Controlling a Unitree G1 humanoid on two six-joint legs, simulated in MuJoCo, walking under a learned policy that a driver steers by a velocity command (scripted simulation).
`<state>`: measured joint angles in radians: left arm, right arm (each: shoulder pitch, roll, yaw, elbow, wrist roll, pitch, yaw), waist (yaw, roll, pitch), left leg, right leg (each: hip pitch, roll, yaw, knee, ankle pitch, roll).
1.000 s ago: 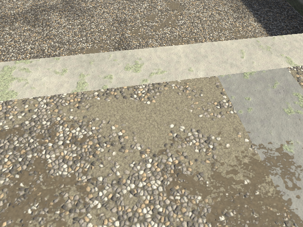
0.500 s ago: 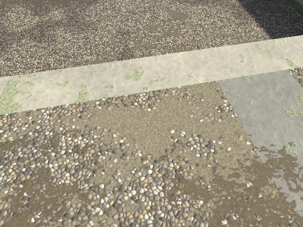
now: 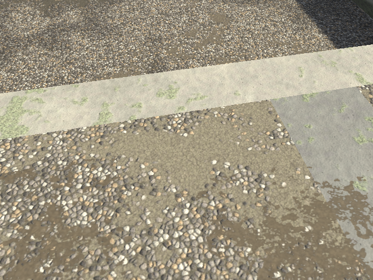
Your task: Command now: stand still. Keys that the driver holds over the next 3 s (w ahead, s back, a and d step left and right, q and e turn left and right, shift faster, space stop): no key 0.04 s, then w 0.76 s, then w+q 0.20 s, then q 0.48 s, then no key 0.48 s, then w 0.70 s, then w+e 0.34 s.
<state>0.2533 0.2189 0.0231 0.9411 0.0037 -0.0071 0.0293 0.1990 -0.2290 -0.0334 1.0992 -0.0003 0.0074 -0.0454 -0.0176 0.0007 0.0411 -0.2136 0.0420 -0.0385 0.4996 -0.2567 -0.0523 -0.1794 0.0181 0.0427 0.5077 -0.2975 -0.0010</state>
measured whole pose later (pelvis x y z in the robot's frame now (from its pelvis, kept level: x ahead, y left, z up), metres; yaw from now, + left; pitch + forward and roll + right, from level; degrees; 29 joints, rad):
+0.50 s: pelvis +0.11 +0.04 +0.01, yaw +0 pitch +1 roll -1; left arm 0.15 0.27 0.06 0.91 -0.02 -0.09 -0.01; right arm 0.48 -0.18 -0.01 1.10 0.00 -0.09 0.00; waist -0.07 -0.03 0.00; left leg 0.02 -0.02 0.02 0.24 -0.27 0.04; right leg -0.60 -0.08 -0.01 0.94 -0.16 -0.03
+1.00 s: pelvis +0.39 -0.02 +0.01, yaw +4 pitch +0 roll -2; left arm 0.29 0.24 0.05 1.01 0.01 -0.11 -0.02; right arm 0.20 -0.27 -0.07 0.91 0.03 -0.07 -0.02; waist 0.04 0.04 0.01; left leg -0.69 0.12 -0.09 1.03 -0.13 0.04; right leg -0.09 0.07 -0.12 0.25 -0.17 -0.07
